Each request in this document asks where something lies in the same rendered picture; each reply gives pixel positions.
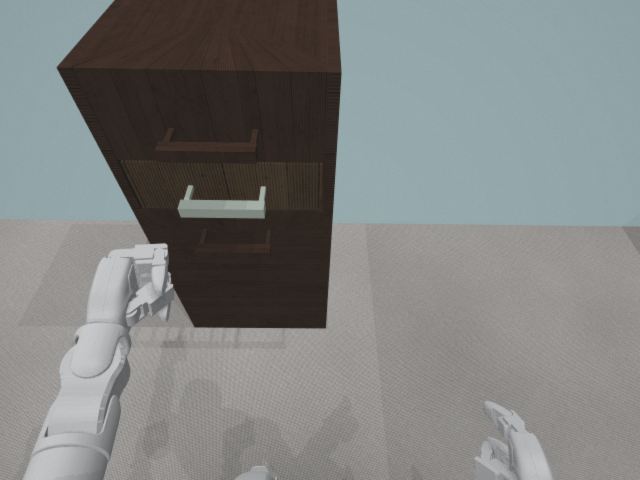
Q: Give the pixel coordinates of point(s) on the drawer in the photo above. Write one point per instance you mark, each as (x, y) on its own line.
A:
(289, 185)

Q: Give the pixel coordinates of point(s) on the left robot forearm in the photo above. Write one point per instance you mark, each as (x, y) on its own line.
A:
(77, 436)

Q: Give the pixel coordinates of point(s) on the robot left hand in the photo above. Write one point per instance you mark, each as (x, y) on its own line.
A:
(115, 284)

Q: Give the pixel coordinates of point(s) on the cabinet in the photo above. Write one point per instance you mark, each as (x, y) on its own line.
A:
(243, 71)

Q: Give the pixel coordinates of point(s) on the handle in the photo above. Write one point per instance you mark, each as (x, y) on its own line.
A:
(233, 251)
(206, 152)
(221, 208)

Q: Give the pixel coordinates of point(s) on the robot right hand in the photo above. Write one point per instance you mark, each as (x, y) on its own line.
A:
(523, 458)

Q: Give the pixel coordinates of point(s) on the robot left shin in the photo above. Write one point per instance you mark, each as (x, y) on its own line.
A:
(259, 468)

